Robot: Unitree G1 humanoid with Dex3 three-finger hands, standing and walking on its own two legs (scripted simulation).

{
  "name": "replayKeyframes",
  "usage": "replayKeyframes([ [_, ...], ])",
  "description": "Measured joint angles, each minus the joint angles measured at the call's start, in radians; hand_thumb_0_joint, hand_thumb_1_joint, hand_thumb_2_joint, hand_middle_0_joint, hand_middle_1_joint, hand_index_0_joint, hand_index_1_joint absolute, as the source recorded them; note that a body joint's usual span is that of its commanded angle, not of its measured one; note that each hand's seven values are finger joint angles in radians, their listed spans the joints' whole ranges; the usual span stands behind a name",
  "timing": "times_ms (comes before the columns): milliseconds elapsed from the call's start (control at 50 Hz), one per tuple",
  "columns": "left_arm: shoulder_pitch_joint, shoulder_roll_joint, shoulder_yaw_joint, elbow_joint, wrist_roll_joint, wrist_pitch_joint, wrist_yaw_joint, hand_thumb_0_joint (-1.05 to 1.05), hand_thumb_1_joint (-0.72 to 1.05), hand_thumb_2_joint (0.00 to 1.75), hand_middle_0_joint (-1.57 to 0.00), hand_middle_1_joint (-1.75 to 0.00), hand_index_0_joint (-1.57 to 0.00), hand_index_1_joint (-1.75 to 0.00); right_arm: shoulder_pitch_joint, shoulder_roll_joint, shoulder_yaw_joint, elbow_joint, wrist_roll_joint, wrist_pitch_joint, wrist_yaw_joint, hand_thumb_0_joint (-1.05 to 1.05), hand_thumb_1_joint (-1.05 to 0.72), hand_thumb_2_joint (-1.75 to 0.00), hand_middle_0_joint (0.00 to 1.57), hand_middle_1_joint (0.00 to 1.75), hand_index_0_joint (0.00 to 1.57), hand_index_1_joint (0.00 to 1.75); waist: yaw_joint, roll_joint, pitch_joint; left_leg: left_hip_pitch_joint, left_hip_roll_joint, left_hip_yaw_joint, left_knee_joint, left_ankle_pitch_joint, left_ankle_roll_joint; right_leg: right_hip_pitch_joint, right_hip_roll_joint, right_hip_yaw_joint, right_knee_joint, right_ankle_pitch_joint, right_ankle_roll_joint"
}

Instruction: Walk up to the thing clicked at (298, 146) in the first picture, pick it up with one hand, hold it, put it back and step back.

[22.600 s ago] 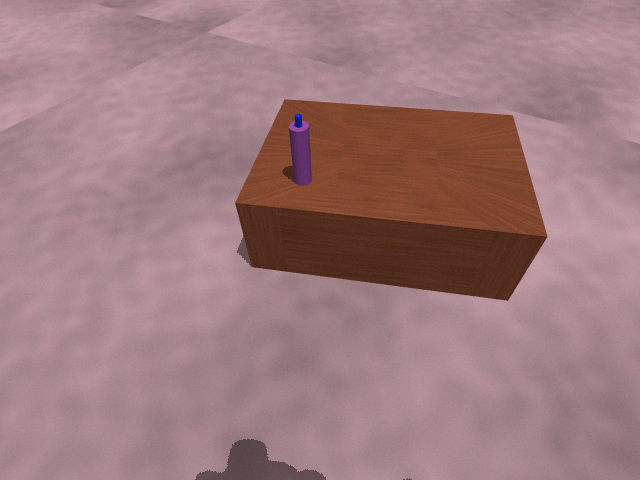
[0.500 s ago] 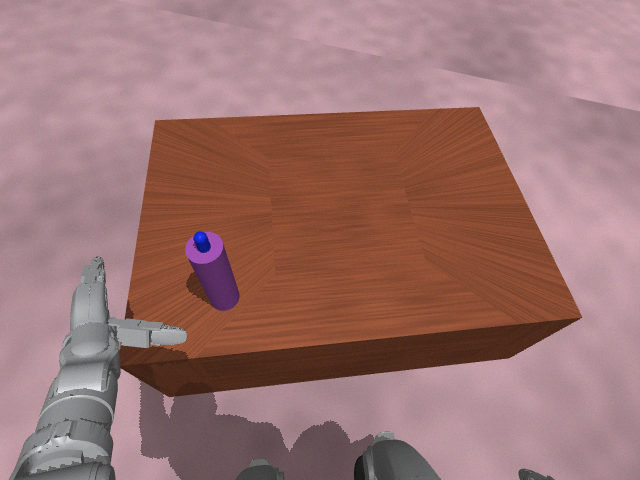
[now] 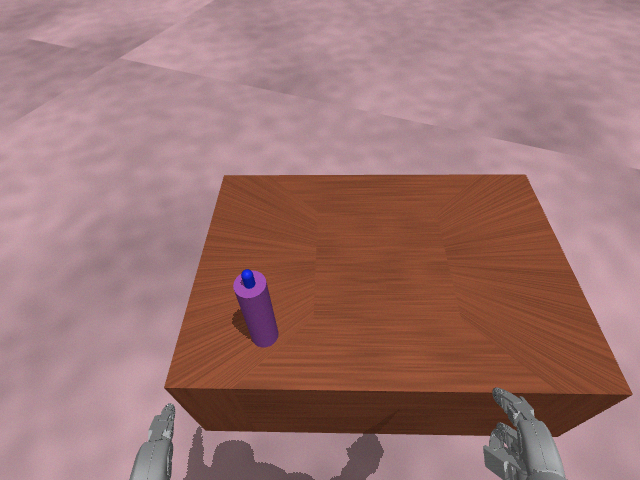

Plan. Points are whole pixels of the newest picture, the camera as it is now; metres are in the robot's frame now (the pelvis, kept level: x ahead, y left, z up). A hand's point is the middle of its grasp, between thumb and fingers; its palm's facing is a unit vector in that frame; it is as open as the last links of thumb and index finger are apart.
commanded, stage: home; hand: left
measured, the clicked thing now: (256, 307) +0.50 +0.18 -0.25
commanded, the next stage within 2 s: stand in 1.82 s
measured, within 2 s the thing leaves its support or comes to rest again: neither
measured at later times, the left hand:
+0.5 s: hand out of the picture +0.12 +0.21 -0.11, palm faces -0.03 -0.94 -0.34, open 17.4 cm
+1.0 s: hand out of the picture +0.04 +0.25 -0.11, palm faces +0.02 -0.92 -0.39, open 17.4 cm
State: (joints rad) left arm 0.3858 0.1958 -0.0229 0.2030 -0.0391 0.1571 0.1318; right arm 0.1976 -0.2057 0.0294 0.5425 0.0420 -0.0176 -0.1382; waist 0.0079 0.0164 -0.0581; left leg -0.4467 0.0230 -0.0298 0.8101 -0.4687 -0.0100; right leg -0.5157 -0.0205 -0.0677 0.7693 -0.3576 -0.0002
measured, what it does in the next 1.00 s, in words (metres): stands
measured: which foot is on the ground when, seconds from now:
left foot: down 0.00-1.00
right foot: down 0.00-1.00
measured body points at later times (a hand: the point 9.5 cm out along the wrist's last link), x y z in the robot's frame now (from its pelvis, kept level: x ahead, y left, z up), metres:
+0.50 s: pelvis -0.01 +0.00 +0.01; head -0.01 -0.01 +0.46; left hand +0.12 +0.26 -0.08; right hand +0.11 -0.26 -0.11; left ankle -0.03 +0.13 -0.71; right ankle +0.02 -0.12 -0.71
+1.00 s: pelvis -0.01 +0.00 +0.04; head -0.02 -0.02 +0.49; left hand +0.04 +0.30 -0.09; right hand +0.06 -0.28 -0.11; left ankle -0.03 +0.13 -0.71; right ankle +0.02 -0.12 -0.71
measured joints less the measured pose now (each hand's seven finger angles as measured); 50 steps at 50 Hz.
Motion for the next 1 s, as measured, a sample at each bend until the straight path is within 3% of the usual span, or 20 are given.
replayKeyframes([
  [340, 0.006, 0.002, 0.005, -0.049, 0.02, 0.021, 0.015, -0.01, -0.56, 0.04, -0.05, -0.05, -0.05, -0.05, 0.048, -0.002, -0.002, 0.009, -0.011, -0.051, -0.003, 0.02, -0.9, -0.9, 0.2, 0.3, 0.21, 0.3, -0.018, -0.002, 0.003, -0.018, 0.0, 0.0, 0.026, 0.008, -0.002, -0.016, 0.0, 0.0, 0.02, 0.011, -0.003],
  [400, -0.059, 0.025, 0.001, 0.124, 0.082, -0.054, -0.038, -0.01, -0.56, 0.04, -0.05, -0.05, -0.05, -0.05, 0.024, -0.017, -0.016, 0.098, -0.084, -0.029, 0.049, 0.01, -0.9, -0.9, 0.2, 0.3, 0.21, 0.3, -0.011, -0.005, 0.03, 0.03, -0.007, 0.006, -0.001, 0.019, 0.0, 0.025, -0.007, 0.007, 0.006, 0.017, -0.004],
  [440, -0.095, 0.046, -0.001, 0.254, 0.098, -0.083, -0.071, -0.01, -0.55, 0.04, -0.05, -0.05, -0.06, -0.05, 0.018, -0.036, -0.026, 0.159, -0.1, 0.002, 0.083, 0.01, -0.9, -0.9, 0.2, 0.3, 0.21, 0.3, -0.007, -0.001, 0.032, 0.068, -0.012, 0.009, -0.031, 0.03, 0.003, 0.06, -0.011, 0.009, -0.015, 0.022, -0.003],
  [520, -0.112, 0.076, 0.011, 0.435, 0.102, -0.122, -0.098, -0.01, -0.53, 0.05, -0.06, -0.05, -0.06, -0.05, 0.042, -0.068, -0.052, 0.235, -0.098, 0.029, 0.117, 0.02, -0.9, -0.9, 0.21, 0.3, 0.21, 0.3, -0.005, 0.012, 0.029, 0.142, -0.019, 0.009, -0.1, 0.054, 0.005, 0.131, -0.017, 0.009, -0.073, 0.038, 0.003],
  [680, -0.124, 0.117, 0.035, 0.656, 0.088, -0.149, -0.094, -0.01, -0.51, 0.06, -0.06, -0.06, -0.06, -0.06, 0.07, -0.108, -0.075, 0.341, -0.088, 0.042, 0.128, 0.01, -0.9, -0.9, 0.2, 0.3, 0.21, 0.3, -0.008, 0.026, 0.056, 0.252, -0.028, 0.003, -0.242, 0.119, 0.007, 0.241, -0.024, 0.001, -0.201, 0.09, 0.009],
  [1000, -0.206, 0.109, 0.015, 0.879, 0.074, -0.153, -0.093, -0.01, -0.53, 0.05, -0.06, -0.05, -0.06, -0.05, 0.016, -0.11, -0.043, 0.483, -0.068, 0.043, 0.125, 0.01, -0.9, -0.9, 0.2, 0.3, 0.2, 0.3, 0.006, 0.031, 0.08, 0.373, -0.032, -0.013, -0.422, 0.216, 0.002, 0.362, -0.026, -0.017, -0.364, 0.169, 0.008],
])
